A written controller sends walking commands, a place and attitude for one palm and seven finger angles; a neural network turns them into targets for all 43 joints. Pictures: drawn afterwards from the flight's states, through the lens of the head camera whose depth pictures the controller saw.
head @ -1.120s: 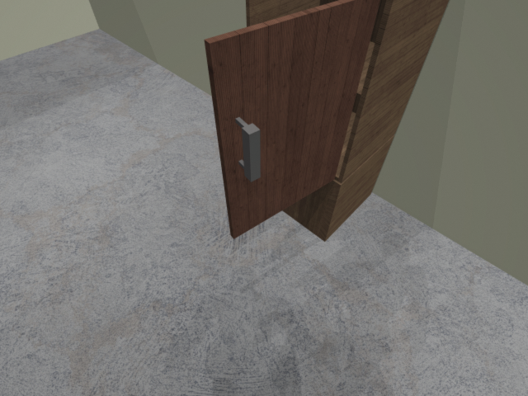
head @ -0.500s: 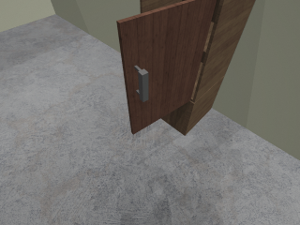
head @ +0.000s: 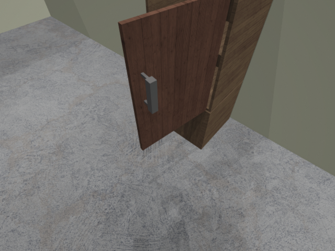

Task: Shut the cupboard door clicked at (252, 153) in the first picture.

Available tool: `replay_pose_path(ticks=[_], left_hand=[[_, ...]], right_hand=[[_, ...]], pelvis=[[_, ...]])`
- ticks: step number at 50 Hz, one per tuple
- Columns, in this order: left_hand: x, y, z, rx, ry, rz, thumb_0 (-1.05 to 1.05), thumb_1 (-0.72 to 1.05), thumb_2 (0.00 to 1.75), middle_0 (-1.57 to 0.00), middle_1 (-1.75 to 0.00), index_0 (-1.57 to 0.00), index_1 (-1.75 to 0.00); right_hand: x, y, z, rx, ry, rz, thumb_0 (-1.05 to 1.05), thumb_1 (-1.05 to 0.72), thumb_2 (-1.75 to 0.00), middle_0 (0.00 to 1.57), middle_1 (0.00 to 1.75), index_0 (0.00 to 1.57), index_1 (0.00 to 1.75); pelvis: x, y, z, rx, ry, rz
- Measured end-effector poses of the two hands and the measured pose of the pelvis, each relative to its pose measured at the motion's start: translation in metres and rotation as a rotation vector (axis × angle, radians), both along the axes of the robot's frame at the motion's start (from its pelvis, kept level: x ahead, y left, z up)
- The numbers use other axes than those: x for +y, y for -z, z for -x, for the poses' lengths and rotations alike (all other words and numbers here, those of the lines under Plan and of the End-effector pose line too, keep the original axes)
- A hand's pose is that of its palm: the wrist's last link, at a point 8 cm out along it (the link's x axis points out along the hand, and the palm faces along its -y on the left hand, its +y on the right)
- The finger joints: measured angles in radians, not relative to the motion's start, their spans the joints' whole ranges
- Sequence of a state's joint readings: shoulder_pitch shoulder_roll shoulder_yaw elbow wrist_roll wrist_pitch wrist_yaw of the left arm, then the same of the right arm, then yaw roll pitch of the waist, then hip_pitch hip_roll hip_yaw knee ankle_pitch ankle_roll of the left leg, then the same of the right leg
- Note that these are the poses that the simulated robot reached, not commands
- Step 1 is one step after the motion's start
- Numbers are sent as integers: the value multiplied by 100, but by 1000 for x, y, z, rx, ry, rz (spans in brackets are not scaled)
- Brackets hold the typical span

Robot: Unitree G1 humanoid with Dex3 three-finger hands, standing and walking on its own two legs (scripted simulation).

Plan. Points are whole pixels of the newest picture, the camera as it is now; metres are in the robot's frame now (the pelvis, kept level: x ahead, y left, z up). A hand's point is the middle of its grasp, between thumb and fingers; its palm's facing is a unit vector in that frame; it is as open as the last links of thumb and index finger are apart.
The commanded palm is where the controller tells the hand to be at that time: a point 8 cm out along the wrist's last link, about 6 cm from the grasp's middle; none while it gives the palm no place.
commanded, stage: walk to a spot facing it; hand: left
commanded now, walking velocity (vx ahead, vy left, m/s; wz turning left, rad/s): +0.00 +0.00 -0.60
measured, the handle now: (148, 92) +0.59 +0.11 +0.01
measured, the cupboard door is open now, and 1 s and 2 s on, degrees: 80 80 80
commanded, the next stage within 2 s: none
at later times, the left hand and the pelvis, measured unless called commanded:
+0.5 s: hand out of the picture +0.04 +0.16 -0.17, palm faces -0.20 -0.94 -0.29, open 7.4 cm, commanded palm none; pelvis -0.04 -0.03 -0.01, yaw -15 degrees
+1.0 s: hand (117, 245) +0.16 +0.15 -0.17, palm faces -0.46 -0.86 -0.24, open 7.4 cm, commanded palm none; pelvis -0.04 +0.01 -0.01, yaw -31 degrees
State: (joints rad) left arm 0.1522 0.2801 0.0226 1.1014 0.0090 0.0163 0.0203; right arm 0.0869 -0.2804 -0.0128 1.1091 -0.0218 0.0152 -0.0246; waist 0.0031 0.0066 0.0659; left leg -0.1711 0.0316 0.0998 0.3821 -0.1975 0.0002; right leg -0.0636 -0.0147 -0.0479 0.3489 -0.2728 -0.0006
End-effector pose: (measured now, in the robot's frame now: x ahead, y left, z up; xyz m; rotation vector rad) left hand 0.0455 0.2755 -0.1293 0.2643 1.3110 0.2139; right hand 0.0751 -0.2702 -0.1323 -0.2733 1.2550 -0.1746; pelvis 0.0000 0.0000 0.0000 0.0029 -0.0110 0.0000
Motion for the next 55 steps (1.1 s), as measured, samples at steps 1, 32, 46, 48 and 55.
replay_pose_path(ticks=[1, 32, 46, 48, 55], left_hand=[[-3, 2, 0, 7, 5, 7, 1, 91, 90, -20, -30, -20, -30], [-67, 4, -17, 57, 266, 41, 1, 91, 90, -20, -30, -20, -30], [-56, 15, -107, -62, 435, 101, 1, 91, 90, -20, -30, -20, -30], [-65, 10, -120, -82, 478, 104, 1, 91, 90, -20, -30, -20, -30], [-115, 8, -151, -135, 659, 77, 1, 91, 90, -20, -30, -20, -30]], right_hand=[[2, 2, 3, -1, 12, -5, 1, -91, -90, 20, 30, 20, 30], [-26, 3, 75, -98, 328, -43, 1, -91, -90, 20, 29, 20, 30], [17, -12, 129, -85, 413, 27, 1, -91, -90, 20, 30, 21, 30], [20, -10, 149, -56, 452, 20, 1, -91, -90, 20, 30, 21, 30], [14, 18, 226, -7, 630, -19, 1, -90, -90, 20, 30, 21, 30]], pelvis=[[0, 1, 1, -1, 10, 1], [-23, 1, 36, 43, 344, -43], [9, 5, 36, 32, 480, 34], [8, 4, 37, 31, 509, 41], [-12, 21, 46, 23, 617, 4]])
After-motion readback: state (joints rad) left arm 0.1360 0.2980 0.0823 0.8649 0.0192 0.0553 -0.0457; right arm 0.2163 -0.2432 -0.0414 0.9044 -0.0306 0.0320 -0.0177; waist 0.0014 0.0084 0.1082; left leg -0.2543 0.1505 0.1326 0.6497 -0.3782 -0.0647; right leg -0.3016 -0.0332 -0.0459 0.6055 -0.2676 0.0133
